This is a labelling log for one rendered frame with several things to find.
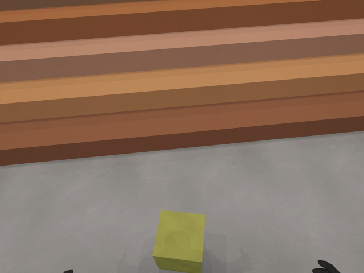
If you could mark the robot right hand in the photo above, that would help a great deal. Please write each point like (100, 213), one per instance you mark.
(327, 268)

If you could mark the carton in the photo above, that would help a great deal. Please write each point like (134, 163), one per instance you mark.
(179, 241)

